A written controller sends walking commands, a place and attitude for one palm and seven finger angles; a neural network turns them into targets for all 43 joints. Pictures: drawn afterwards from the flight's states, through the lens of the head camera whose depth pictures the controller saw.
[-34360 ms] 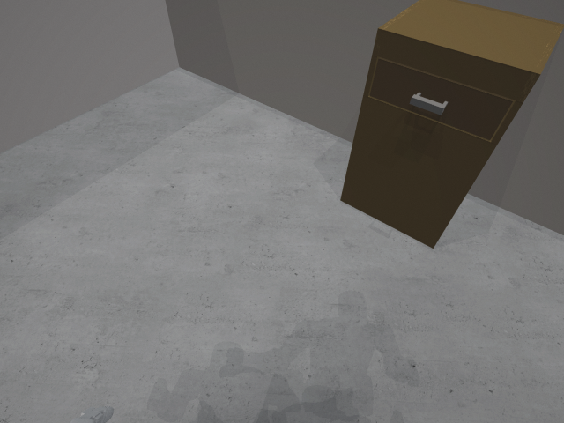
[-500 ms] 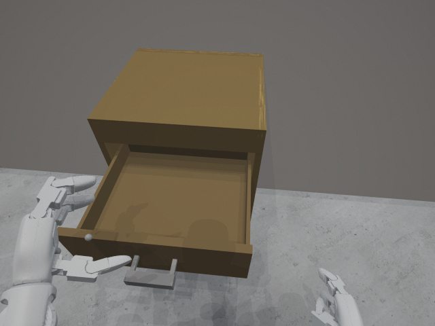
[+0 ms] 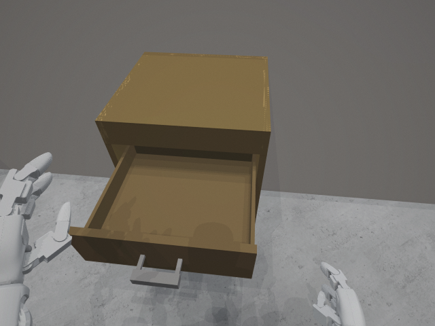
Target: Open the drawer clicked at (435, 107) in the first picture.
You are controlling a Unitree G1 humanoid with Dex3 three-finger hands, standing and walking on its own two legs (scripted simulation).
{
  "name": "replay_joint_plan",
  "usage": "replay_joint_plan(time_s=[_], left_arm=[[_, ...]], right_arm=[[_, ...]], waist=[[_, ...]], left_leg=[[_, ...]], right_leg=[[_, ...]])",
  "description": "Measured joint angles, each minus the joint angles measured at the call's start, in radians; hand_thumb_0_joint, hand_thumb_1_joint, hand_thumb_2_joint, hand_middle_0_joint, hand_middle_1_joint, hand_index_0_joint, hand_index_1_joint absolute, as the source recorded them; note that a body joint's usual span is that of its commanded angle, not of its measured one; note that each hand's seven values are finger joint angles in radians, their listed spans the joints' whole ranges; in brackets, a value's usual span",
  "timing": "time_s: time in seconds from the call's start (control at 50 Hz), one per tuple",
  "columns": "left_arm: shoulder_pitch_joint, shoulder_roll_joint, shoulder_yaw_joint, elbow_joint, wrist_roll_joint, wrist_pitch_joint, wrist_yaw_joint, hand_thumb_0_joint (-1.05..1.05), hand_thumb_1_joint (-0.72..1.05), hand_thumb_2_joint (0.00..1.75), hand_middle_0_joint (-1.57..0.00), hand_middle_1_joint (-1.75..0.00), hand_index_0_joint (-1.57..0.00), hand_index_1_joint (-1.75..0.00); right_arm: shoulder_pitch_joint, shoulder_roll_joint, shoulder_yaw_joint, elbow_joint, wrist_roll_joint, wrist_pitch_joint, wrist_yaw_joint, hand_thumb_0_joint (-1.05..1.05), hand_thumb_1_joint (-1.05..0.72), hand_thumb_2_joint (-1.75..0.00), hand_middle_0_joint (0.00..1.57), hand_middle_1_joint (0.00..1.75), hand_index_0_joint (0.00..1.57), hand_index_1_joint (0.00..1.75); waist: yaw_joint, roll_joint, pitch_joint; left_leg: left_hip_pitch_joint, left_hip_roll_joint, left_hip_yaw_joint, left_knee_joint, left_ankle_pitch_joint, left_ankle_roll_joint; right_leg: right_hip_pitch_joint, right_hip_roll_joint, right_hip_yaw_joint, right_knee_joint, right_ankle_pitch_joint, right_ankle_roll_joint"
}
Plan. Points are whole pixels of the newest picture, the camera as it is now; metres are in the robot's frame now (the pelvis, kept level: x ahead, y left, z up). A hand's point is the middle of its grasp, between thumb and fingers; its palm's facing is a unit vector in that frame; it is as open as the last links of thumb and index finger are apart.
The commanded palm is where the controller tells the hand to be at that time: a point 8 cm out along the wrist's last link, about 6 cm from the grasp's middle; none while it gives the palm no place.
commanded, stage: draw the hand back to the body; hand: left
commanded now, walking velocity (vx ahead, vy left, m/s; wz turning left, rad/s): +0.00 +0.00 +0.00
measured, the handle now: (158, 269) +0.25 +0.18 -0.12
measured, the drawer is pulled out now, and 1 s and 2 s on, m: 0.29 0.29 0.29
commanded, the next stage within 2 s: step back with the hand held close in 0.16 s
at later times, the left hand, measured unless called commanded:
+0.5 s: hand (65, 246) +0.18 +0.24 +0.14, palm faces +0.35 -0.81 -0.47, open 7.4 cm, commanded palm +0.10 +0.29 +0.17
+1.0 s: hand (37, 296) +0.11 +0.23 +0.15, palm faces +0.43 -0.82 -0.38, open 7.4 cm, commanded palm +0.05 +0.28 +0.17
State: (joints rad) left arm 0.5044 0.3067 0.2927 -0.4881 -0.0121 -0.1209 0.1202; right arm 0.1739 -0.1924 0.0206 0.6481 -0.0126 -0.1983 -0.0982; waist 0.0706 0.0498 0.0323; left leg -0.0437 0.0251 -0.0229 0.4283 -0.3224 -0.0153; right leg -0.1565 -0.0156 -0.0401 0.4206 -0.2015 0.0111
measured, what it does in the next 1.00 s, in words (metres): shifts its weight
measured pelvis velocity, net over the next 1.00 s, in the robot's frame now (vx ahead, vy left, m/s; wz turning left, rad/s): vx -0.08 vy -0.01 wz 0.02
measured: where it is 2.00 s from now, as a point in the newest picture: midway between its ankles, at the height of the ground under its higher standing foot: outside the picture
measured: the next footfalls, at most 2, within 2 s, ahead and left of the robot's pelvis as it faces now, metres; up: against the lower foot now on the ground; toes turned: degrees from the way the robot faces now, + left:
right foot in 1.82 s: -0.22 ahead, -0.14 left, +0.00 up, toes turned -1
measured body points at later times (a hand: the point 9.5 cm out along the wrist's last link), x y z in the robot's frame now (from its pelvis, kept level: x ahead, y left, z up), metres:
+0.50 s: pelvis -0.02 +0.00 -0.01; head +0.01 +0.01 +0.44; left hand +0.15 +0.28 +0.16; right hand +0.17 -0.24 -0.08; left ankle -0.05 +0.13 -0.74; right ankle +0.02 -0.13 -0.74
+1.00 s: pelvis -0.08 -0.01 -0.02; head -0.08 +0.01 +0.43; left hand +0.08 +0.27 +0.17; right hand +0.10 -0.24 -0.08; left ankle -0.05 +0.13 -0.74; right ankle +0.02 -0.13 -0.74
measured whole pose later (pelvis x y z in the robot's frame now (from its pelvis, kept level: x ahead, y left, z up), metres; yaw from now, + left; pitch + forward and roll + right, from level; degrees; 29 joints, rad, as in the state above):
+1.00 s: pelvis -0.08 -0.01 -0.02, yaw +1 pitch +1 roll -1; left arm 0.59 0.33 0.33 -0.60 0.01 -0.21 0.19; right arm 0.23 -0.19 0.02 0.57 -0.04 -0.12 -0.09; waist -0.01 -0.03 -0.03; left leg -0.38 0.03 -0.06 0.66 -0.31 -0.02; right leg -0.43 -0.01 -0.07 0.55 -0.16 -0.01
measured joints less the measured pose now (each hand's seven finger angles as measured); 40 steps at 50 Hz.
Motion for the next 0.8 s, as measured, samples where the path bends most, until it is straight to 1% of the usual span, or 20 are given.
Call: replay_joint_plan(time_s=[0.12, 0.28, 0.36, 0.4, 0.48, 0.54, 0.6, 0.68, 0.74, 0.8], left_arm=[[0.002, -0.006, -0.012, 0.003, 0.000, 0.006, -0.001, 0.01, 0.81, 0.86, -0.21, -0.35, -0.21, -0.36], [0.010, 0.001, -0.011, -0.004, 0.000, 0.007, 0.002, 0.01, 0.87, 0.89, -0.21, -0.31, -0.21, -0.31], [0.020, 0.009, 0.032, -0.014, 0.009, -0.029, -0.002, 0.01, 0.88, 0.90, -0.21, -0.30, -0.21, -0.31], [0.034, 0.013, 0.043, -0.030, 0.013, -0.046, 0.004, 0.01, 0.88, 0.90, -0.21, -0.30, -0.21, -0.31], [0.093, 0.025, 0.035, -0.062, 0.013, -0.054, 0.015, 0.01, 0.89, 0.90, -0.21, -0.30, -0.21, -0.30], [0.137, 0.045, 0.033, -0.086, 0.009, -0.052, 0.018, 0.01, 0.89, 0.90, -0.21, -0.30, -0.21, -0.30], [0.162, 0.073, 0.046, -0.116, -0.001, -0.054, 0.021, 0.01, 0.89, 0.90, -0.21, -0.30, -0.21, -0.30], [0.165, 0.097, 0.070, -0.152, -0.004, -0.073, 0.032, 0.01, 0.89, 0.90, -0.21, -0.30, -0.21, -0.30], [0.149, 0.095, 0.080, -0.161, -0.001, -0.092, 0.043, 0.01, 0.89, 0.90, -0.21, -0.30, -0.21, -0.30], [0.125, 0.078, 0.076, -0.151, 0.003, -0.100, 0.050, 0.01, 0.89, 0.90, -0.21, -0.30, -0.21, -0.30]], right_arm=[[-0.001, 0.002, 0.004, -0.001, 0.000, 0.000, 0.000, 0.01, -0.90, -0.90, 0.20, 0.30, 0.20, 0.30], [0.009, 0.001, 0.002, 0.003, 0.001, -0.005, -0.002, 0.01, -0.90, -0.90, 0.20, 0.30, 0.20, 0.30], [0.000, -0.013, 0.004, -0.029, -0.009, 0.052, 0.001, 0.01, -0.90, -0.90, 0.20, 0.30, 0.20, 0.30], [-0.005, -0.024, -0.004, -0.047, -0.010, 0.077, 0.001, 0.01, -0.90, -0.90, 0.20, 0.30, 0.20, 0.30], [-0.001, -0.038, -0.028, -0.073, -0.003, 0.115, -0.003, 0.01, -0.90, -0.90, 0.20, 0.30, 0.20, 0.30], [0.009, -0.036, -0.042, -0.085, 0.000, 0.130, -0.006, 0.01, -0.90, -0.90, 0.20, 0.30, 0.20, 0.30], [0.021, -0.025, -0.046, -0.091, 0.002, 0.126, -0.009, 0.01, -0.90, -0.90, 0.20, 0.30, 0.20, 0.30], [0.034, -0.002, -0.034, -0.092, -0.006, 0.103, -0.007, 0.01, -0.90, -0.90, 0.20, 0.30, 0.20, 0.30], [0.038, 0.015, -0.020, -0.091, -0.014, 0.085, -0.001, 0.01, -0.90, -0.90, 0.20, 0.30, 0.20, 0.30], [0.037, 0.025, -0.006, -0.089, -0.017, 0.072, 0.005, 0.01, -0.90, -0.90, 0.20, 0.30, 0.20, 0.30]], waist=[[0.000, -0.003, 0.003], [-0.003, -0.002, 0.004], [-0.043, -0.002, -0.009], [-0.060, -0.006, -0.008], [-0.091, -0.022, -0.007], [-0.104, -0.043, -0.004], [-0.105, -0.068, -0.001], [-0.095, -0.098, -0.007], [-0.089, -0.108, -0.020], [-0.084, -0.108, -0.035]], left_leg=[[-0.003, -0.001, -0.002, 0.001, 0.003, -0.001], [-0.006, 0.001, -0.004, 0.005, 0.002, -0.004], [-0.086, 0.004, -0.028, 0.056, -0.007, -0.004], [-0.130, 0.001, -0.035, 0.083, -0.012, -0.002], [-0.190, -0.012, -0.042, 0.117, -0.015, 0.003], [-0.216, -0.021, -0.043, 0.134, -0.013, 0.006], [-0.236, -0.027, -0.043, 0.151, -0.011, 0.007], [-0.255, -0.028, -0.042, 0.167, -0.006, 0.006], [-0.272, -0.025, -0.042, 0.186, -0.004, 0.003], [-0.289, -0.019, -0.041, 0.210, -0.006, -0.002]], right_leg=[[-0.003, -0.002, -0.002, 0.004, 0.000, -0.001], [-0.006, 0.001, -0.004, 0.009, -0.001, -0.004], [-0.056, 0.002, -0.028, 0.015, 0.004, -0.005], [-0.092, -0.001, -0.034, 0.028, 0.005, -0.005], [-0.145, -0.015, -0.038, 0.057, 0.002, 0.000], [-0.171, -0.024, -0.038, 0.076, 0.002, 0.004], [-0.191, -0.030, -0.038, 0.092, 0.004, 0.006], [-0.209, -0.031, -0.035, 0.106, 0.012, 0.005], [-0.225, -0.028, -0.035, 0.120, 0.018, 0.001], [-0.241, -0.022, -0.034, 0.137, 0.021, -0.005]])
